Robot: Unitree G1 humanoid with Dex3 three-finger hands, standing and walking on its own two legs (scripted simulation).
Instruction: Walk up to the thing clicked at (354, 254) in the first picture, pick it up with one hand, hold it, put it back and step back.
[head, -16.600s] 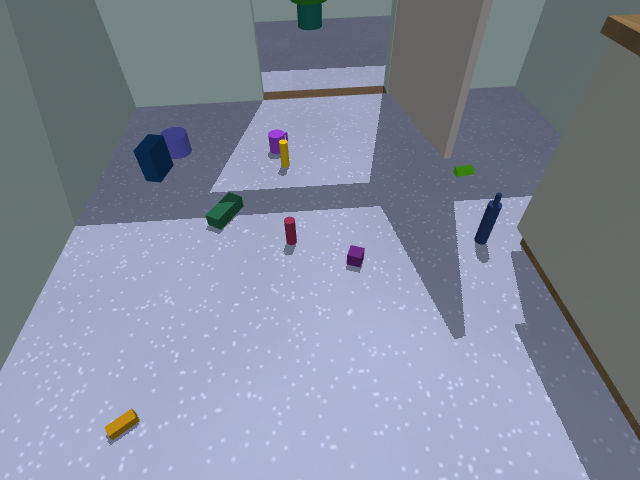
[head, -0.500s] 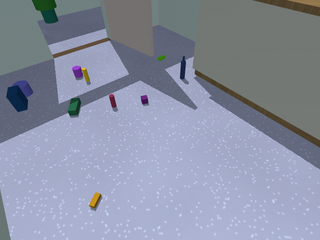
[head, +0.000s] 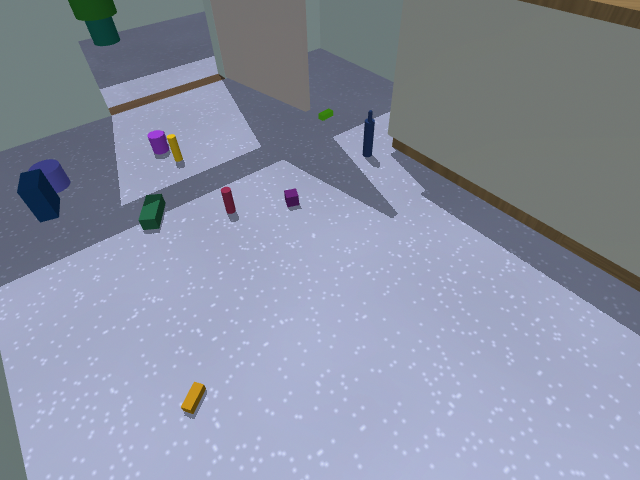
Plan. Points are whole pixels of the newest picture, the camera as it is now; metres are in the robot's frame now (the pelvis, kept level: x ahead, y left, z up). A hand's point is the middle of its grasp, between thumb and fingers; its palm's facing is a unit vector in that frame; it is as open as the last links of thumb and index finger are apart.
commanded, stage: stand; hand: left
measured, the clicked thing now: (291, 197) +1.52 +0.21 -0.75
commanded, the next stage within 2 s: walk up in 0.30 s
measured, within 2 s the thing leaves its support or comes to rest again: neither
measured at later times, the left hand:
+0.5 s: hand out of the picture +0.10 +0.26 -0.15, palm faces -0.08 -0.93 -0.37, open 7.4 cm
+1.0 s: hand (183, 458) +0.22 +0.25 -0.18, palm faces +0.02 -0.94 -0.34, open 7.4 cm
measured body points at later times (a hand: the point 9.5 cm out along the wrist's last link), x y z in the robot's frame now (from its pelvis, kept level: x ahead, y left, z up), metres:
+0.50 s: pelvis +0.02 -0.02 -0.01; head +0.02 -0.03 +0.44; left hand +0.10 +0.31 -0.12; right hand +0.06 -0.35 -0.13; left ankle +0.00 +0.13 -0.75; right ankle +0.04 -0.15 -0.73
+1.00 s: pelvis +0.21 -0.04 -0.03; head +0.24 -0.01 +0.42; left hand +0.22 +0.29 -0.15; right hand +0.32 -0.36 -0.13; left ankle +0.34 +0.09 -0.75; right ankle +0.08 -0.17 -0.75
